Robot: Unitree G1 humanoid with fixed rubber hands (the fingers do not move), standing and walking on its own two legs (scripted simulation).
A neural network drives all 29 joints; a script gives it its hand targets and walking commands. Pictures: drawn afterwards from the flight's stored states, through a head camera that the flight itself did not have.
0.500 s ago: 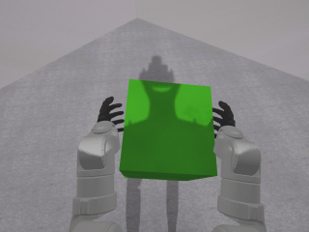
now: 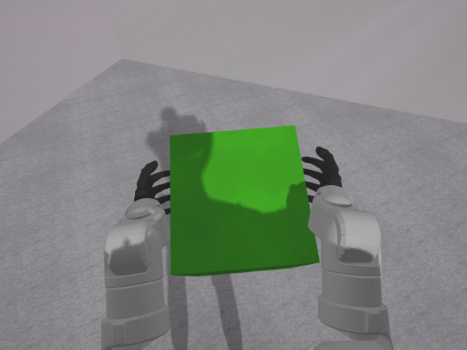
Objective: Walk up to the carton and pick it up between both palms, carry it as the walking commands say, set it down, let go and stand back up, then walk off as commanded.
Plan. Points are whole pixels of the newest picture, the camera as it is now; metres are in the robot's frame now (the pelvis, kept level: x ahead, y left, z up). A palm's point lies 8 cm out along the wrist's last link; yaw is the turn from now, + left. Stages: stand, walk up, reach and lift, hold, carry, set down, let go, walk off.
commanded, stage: carry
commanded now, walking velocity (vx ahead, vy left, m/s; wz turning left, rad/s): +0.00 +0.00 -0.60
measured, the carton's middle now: (238, 212) +0.37 +0.00 +0.03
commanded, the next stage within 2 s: none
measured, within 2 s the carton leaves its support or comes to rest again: neither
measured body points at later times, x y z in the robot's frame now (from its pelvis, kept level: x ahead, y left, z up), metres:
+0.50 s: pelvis -0.08 +0.02 +0.00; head -0.03 +0.06 +0.44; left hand +0.30 +0.06 +0.10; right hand +0.22 -0.20 +0.13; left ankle -0.02 +0.11 -0.74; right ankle -0.12 -0.14 -0.68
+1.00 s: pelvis -0.15 +0.00 -0.01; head -0.12 -0.01 +0.44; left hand +0.22 -0.06 +0.10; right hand +0.09 -0.30 +0.12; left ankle -0.10 +0.14 -0.71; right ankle -0.13 -0.11 -0.74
